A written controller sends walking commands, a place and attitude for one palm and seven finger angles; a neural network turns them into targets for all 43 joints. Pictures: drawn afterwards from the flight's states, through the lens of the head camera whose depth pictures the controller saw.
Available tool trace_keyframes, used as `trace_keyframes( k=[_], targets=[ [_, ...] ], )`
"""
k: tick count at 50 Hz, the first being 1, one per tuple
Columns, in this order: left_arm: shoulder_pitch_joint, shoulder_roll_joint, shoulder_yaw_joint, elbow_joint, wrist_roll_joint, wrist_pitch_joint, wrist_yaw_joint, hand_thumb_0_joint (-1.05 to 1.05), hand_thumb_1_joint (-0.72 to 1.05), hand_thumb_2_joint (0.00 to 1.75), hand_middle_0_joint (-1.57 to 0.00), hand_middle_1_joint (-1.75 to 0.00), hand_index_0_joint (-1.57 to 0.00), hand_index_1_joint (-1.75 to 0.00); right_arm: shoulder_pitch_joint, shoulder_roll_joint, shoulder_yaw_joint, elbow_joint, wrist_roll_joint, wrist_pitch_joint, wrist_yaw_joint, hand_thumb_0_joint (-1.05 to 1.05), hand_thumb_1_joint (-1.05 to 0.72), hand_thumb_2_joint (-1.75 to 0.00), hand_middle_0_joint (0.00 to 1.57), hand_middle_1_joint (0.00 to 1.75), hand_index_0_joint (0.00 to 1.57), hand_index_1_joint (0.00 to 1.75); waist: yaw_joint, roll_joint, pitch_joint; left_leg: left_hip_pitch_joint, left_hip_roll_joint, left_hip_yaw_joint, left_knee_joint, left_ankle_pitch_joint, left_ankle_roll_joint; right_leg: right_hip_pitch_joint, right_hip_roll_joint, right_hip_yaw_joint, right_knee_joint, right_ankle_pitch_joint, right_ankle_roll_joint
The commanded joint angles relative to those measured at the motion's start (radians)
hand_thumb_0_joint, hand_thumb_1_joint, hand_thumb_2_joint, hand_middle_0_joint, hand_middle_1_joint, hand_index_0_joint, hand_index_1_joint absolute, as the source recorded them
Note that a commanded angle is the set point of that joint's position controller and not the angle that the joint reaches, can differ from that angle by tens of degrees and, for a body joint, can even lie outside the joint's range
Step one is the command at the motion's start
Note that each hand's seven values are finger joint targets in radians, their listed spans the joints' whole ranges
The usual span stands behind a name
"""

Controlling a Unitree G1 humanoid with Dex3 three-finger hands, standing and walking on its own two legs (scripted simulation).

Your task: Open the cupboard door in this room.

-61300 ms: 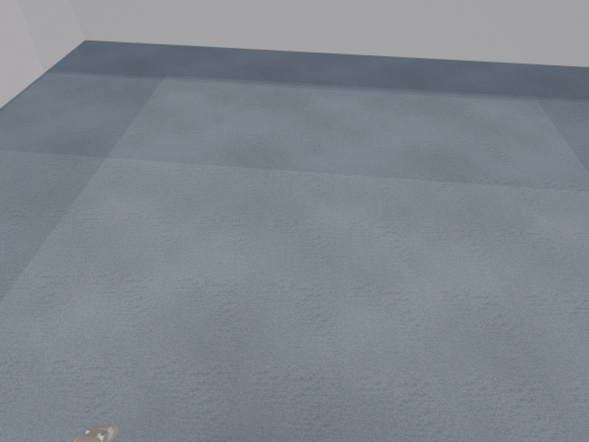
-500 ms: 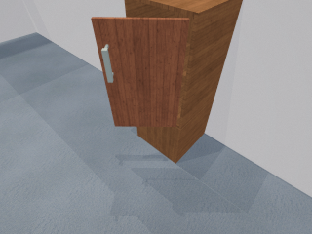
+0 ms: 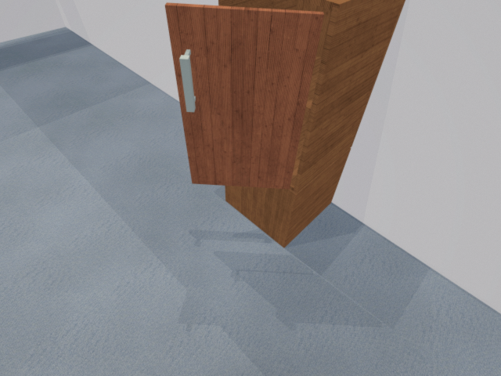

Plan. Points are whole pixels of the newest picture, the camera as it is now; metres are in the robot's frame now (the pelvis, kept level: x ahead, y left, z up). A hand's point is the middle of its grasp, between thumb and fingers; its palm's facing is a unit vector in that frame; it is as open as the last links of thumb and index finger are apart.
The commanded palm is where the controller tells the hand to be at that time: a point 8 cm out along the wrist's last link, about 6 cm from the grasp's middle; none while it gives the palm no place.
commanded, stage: come to a stop and stand still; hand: left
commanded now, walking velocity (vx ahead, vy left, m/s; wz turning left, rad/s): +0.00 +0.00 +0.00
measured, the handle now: (189, 81) +0.78 +0.21 +0.07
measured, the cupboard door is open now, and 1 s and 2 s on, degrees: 42 42 42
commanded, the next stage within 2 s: look again from close up in 0.02 s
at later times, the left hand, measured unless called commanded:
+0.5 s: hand out of the picture +0.00 +0.16 -0.17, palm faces +0.04 -0.99 -0.15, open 7.4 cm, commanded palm none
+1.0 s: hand out of the picture +0.07 +0.16 -0.18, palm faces +0.04 -0.99 -0.14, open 7.4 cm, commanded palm none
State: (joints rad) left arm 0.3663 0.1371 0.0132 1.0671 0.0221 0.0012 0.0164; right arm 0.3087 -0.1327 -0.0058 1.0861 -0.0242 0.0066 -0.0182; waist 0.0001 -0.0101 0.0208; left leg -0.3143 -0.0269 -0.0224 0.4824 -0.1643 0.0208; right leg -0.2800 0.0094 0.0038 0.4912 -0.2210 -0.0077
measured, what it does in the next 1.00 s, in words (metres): shifts its weight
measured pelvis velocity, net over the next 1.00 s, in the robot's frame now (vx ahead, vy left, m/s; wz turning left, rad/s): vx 0.08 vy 0.00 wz -0.02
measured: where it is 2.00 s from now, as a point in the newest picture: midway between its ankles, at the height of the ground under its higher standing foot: outside the picture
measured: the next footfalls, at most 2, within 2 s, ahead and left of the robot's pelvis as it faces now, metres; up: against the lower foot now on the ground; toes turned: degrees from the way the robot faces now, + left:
right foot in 1.34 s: +0.27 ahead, -0.13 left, +0.00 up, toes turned -2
left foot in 1.62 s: +0.33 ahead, +0.10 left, +0.00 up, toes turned +7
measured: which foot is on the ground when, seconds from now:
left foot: down 0.00-1.00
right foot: down 0.00-1.00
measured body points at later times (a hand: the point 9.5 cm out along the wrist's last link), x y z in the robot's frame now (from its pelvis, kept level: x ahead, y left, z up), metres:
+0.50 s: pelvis +0.02 +0.01 +0.00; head +0.03 +0.01 +0.45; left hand +0.00 +0.22 -0.16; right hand +0.02 -0.21 -0.16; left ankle +0.07 +0.10 -0.74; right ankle +0.05 -0.12 -0.74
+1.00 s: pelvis +0.08 +0.00 +0.00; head +0.09 +0.01 +0.45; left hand +0.07 +0.21 -0.17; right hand +0.08 -0.22 -0.16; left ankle +0.07 +0.10 -0.74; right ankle +0.05 -0.12 -0.74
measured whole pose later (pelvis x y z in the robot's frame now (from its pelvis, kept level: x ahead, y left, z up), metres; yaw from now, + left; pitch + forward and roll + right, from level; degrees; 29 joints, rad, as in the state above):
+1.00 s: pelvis +0.08 +0.00 +0.00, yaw -1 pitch +0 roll +0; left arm 0.36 0.13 0.02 1.07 0.02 -0.02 0.00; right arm 0.32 -0.15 0.00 1.10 -0.03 -0.02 -0.01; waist 0.01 -0.01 0.00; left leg -0.25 -0.02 -0.01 0.56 -0.32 0.03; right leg -0.20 0.02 0.03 0.54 -0.34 -0.01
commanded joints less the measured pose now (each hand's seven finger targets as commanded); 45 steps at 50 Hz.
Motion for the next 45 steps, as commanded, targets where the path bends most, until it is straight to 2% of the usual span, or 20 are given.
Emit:
trace_keyframes(
  k=[1, 5, 8, 12, 14, 17, 22, 37, 39, 41, 42, 44, 45],
  targets=[
    [0.060, 0.084, 0.017, -0.035, -0.001, -0.019, 0.007, 0.00, 0.90, 0.90, -0.20, -0.30, -0.20, -0.30, 0.051, -0.098, -0.022, -0.035, 0.004, -0.017, -0.007, 0.00, -0.90, -0.90, 0.20, 0.30, 0.20, 0.30, 0.000, 0.009, 0.086, -0.067, 0.085, -0.137, -0.159, -0.311, 0.016, -0.046, -0.080, 0.124, -0.141, -0.281, -0.036],
    [0.073, 0.084, 0.017, -0.031, 0.000, -0.021, 0.008, 0.00, 0.90, 0.90, -0.20, -0.30, -0.20, -0.30, 0.046, -0.102, -0.023, -0.033, 0.004, -0.018, -0.006, 0.00, -0.90, -0.90, 0.20, 0.30, 0.20, 0.30, 0.005, 0.022, 0.075, -0.068, 0.085, -0.141, -0.161, -0.308, 0.019, -0.042, -0.081, 0.121, -0.134, -0.269, -0.036],
    [0.070, 0.083, 0.016, -0.030, -0.001, -0.023, 0.007, 0.00, 0.90, 0.90, -0.20, -0.30, -0.20, -0.30, 0.046, -0.101, -0.021, -0.032, 0.004, -0.021, -0.006, 0.00, -0.90, -0.90, 0.20, 0.30, 0.20, 0.30, 0.002, 0.008, 0.064, -0.056, 0.089, -0.142, -0.165, -0.297, 0.018, -0.040, -0.082, 0.119, -0.128, -0.257, -0.036],
    [0.070, 0.082, 0.016, -0.029, 0.000, -0.024, 0.010, 0.00, 0.90, 0.90, -0.20, -0.30, -0.20, -0.30, 0.044, -0.102, -0.021, -0.033, 0.005, -0.023, -0.004, 0.00, -0.90, -0.90, 0.20, 0.30, 0.20, 0.30, 0.003, 0.019, 0.069, -0.058, 0.096, -0.155, -0.186, -0.310, 0.020, -0.037, -0.080, 0.112, -0.126, -0.245, -0.034],
    [0.071, 0.085, 0.016, -0.027, 0.001, -0.023, 0.010, 0.00, 0.90, 0.90, -0.20, -0.30, -0.20, -0.30, 0.040, -0.104, -0.021, -0.032, 0.004, -0.020, -0.003, 0.00, -0.90, -0.90, 0.20, 0.30, 0.20, 0.30, 0.005, 0.014, 0.097, -0.081, 0.092, -0.156, -0.189, -0.334, 0.020, -0.045, -0.080, 0.113, -0.132, -0.266, -0.032],
    [0.078, 0.080, 0.014, -0.024, 0.000, -0.028, 0.010, 0.00, 0.90, 0.90, -0.20, -0.30, -0.20, -0.30, 0.044, -0.100, -0.020, -0.032, 0.005, -0.024, -0.004, 0.00, -0.90, -0.90, 0.20, 0.30, 0.20, 0.30, 0.005, 0.012, 0.067, -0.054, 0.093, -0.146, -0.179, -0.280, 0.020, -0.025, -0.083, 0.113, -0.127, -0.213, -0.035],
    [0.072, 0.079, 0.014, -0.022, 0.000, -0.029, 0.010, 0.00, 0.90, 0.90, -0.20, -0.30, -0.20, -0.30, 0.043, -0.104, -0.020, -0.030, 0.005, -0.026, -0.005, 0.00, -0.90, -0.90, 0.20, 0.30, 0.20, 0.30, 0.003, 0.029, 0.070, -0.053, 0.100, -0.155, -0.194, -0.294, 0.021, -0.027, -0.080, 0.107, -0.122, -0.201, -0.033],
    [0.035, 0.091, 0.000, -0.004, -0.008, -0.045, 0.017, 0.00, 0.90, 0.90, -0.20, -0.30, -0.20, -0.30, 0.024, -0.106, -0.006, -0.006, 0.014, -0.050, -0.012, 0.00, -0.90, -0.90, 0.20, 0.30, 0.20, 0.30, 0.002, 0.001, -0.005, 0.086, 0.103, -0.089, -0.139, 0.049, 0.014, 0.072, -0.104, 0.104, -0.113, 0.083, -0.032],
    [0.042, 0.087, 0.002, 0.004, -0.005, -0.040, 0.013, 0.00, 0.90, 0.90, -0.20, -0.30, -0.20, -0.30, 0.036, -0.103, -0.004, 0.003, 0.009, -0.044, -0.009, 0.00, -0.90, -0.90, 0.20, 0.30, 0.20, 0.30, 0.002, -0.006, 0.000, 0.079, 0.095, -0.079, -0.133, -0.097, 0.012, 0.072, -0.096, 0.107, -0.111, -0.059, -0.040],
    [0.045, 0.095, 0.011, -0.003, 0.000, -0.033, 0.007, 0.00, 0.90, 0.90, -0.20, -0.30, -0.20, -0.30, 0.031, -0.103, -0.009, -0.006, 0.004, -0.037, -0.005, 0.00, -0.90, -0.90, 0.20, 0.30, 0.20, 0.30, 0.009, -0.015, 0.059, 0.020, 0.085, -0.075, -0.125, -0.243, 0.016, 0.039, -0.100, 0.131, -0.128, -0.214, -0.056],
    [0.046, 0.099, 0.015, -0.008, 0.001, -0.029, 0.003, 0.00, 0.90, 0.90, -0.20, -0.30, -0.20, -0.30, 0.026, -0.106, -0.010, -0.010, 0.002, -0.035, -0.003, 0.00, -0.90, -0.90, 0.20, 0.30, 0.20, 0.30, 0.011, -0.014, 0.094, -0.005, 0.078, -0.075, -0.118, -0.283, 0.018, 0.013, -0.101, 0.144, -0.135, -0.273, -0.062],
    [0.053, 0.107, 0.023, -0.015, 0.001, -0.027, -0.002, 0.00, 0.90, 0.90, -0.20, -0.30, -0.20, -0.30, 0.026, -0.102, -0.011, -0.019, -0.001, -0.035, -0.001, 0.00, -0.90, -0.90, 0.20, 0.30, 0.20, 0.30, 0.014, -0.025, 0.113, -0.030, 0.067, -0.059, -0.085, -0.298, 0.020, 0.001, -0.111, 0.170, -0.147, -0.330, -0.077],
    [0.062, 0.111, 0.027, -0.018, 0.002, -0.029, -0.004, 0.00, 0.90, 0.90, -0.20, -0.30, -0.20, -0.30, 0.024, -0.096, -0.012, -0.025, 0.000, -0.036, 0.000, 0.00, -0.90, -0.90, 0.20, 0.30, 0.20, 0.30, 0.019, -0.052, 0.124, -0.050, 0.057, -0.045, -0.054, -0.287, 0.021, 0.010, -0.120, 0.189, -0.158, -0.341, -0.086]
  ],
)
